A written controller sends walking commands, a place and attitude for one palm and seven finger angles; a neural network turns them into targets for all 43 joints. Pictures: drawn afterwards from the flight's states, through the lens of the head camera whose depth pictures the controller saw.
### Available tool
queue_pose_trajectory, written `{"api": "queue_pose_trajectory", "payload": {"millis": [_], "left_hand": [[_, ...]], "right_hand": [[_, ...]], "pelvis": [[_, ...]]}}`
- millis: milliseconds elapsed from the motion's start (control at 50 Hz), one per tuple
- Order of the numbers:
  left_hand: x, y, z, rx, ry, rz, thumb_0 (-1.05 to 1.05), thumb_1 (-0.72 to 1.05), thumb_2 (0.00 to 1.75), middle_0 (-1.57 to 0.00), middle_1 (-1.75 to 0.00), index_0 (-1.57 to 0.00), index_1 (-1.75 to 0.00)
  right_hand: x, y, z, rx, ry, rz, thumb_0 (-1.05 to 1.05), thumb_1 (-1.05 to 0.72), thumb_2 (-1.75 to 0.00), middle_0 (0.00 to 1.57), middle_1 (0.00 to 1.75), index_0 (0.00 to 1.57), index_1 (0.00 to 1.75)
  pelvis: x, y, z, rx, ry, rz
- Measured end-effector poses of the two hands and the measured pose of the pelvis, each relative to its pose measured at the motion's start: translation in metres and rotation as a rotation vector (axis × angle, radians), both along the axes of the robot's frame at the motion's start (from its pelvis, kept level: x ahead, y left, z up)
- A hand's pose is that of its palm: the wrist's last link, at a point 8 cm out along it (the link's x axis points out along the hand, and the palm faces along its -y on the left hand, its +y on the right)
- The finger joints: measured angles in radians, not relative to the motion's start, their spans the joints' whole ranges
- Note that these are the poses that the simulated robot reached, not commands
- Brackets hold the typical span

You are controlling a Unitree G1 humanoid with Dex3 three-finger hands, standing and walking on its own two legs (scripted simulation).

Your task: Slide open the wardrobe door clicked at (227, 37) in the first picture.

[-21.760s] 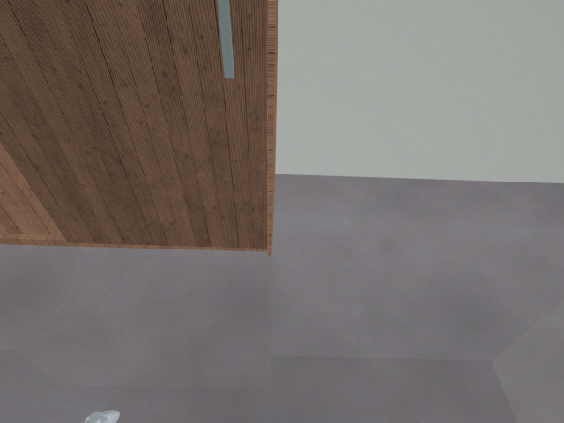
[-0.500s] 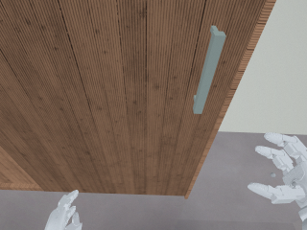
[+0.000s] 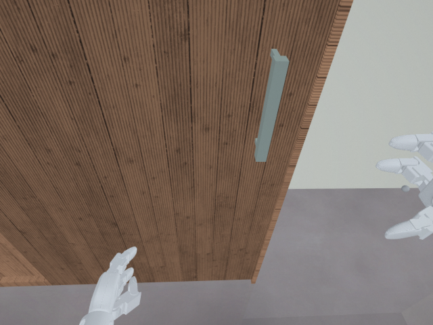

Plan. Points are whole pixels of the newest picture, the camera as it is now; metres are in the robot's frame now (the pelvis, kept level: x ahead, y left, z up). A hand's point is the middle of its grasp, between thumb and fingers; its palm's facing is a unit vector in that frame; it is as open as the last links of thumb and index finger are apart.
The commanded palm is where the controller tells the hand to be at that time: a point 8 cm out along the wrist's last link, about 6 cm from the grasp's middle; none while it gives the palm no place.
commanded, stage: raise the hand with hooked fingers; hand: right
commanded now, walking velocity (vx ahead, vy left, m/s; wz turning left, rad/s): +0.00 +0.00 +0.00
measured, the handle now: (266, 109) +0.47 -0.10 +0.20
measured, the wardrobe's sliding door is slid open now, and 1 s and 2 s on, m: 0.00 0.00 0.00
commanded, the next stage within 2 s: move the hooked fingers beside the handle in 0.58 s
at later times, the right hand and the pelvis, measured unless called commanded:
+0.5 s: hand (405, 166) +0.28 -0.27 +0.22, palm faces +0.09 +0.99 -0.11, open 14.0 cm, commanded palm +0.25 -0.30 +0.22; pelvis +0.01 +0.02 +0.00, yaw +0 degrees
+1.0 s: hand (376, 166) +0.31 -0.25 +0.20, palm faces +0.00 +1.00 -0.09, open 14.0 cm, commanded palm +0.28 -0.29 +0.22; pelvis +0.02 +0.02 +0.00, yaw +0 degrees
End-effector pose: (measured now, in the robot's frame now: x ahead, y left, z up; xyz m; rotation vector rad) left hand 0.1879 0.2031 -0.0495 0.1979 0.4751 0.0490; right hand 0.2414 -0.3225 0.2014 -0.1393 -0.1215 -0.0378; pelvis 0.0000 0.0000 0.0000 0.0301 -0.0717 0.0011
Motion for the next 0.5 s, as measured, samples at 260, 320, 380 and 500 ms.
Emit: {"api": "queue_pose_trajectory", "payload": {"millis": [260, 320, 380, 500], "left_hand": [[-0.016, 0.031, -0.01, -0.005, 0.04, 0.041, 0.02, 0.9, 0.9, -0.2, -0.3, -0.2, -0.3], [-0.017, 0.038, -0.009, 0.007, 0.038, 0.053, 0.02, 0.9, 0.9, -0.2, -0.3, -0.2, -0.3], [-0.015, 0.041, -0.005, 0.016, 0.027, 0.06, 0.02, 0.9, 0.9, -0.2, -0.3, -0.2, -0.3], [-0.005, 0.043, -0.004, 0.006, 0.011, 0.053, 0.02, 0.9, 0.9, -0.2, -0.3, -0.2, -0.3]], "right_hand": [[0.018, -0.002, 0.007, 0.018, 0.127, 0.018, -0.01, 0.51, -0.3, 0.3, 1.2, 0.3, 1.2], [0.017, 0.013, 0.001, 0.019, 0.093, 0.055, -0.01, 0.5, -0.3, 0.3, 1.2, 0.3, 1.2], [0.014, 0.017, 0.009, 0.02, 0.005, 0.048, -0.02, 0.5, -0.3, 0.3, 1.2, 0.31, 1.2], [0.018, 0.005, 0.024, 0.025, -0.022, -0.037, -0.02, 0.51, -0.3, 0.31, 1.2, 0.31, 1.21]], "pelvis": [[-0.004, 0.009, 0.0, -0.005, 0.007, -0.002], [-0.001, 0.011, 0.0, -0.006, 0.007, 0.007], [0.003, 0.014, 0.001, -0.007, 0.002, 0.012], [0.009, 0.019, 0.001, -0.009, -0.003, 0.005]]}}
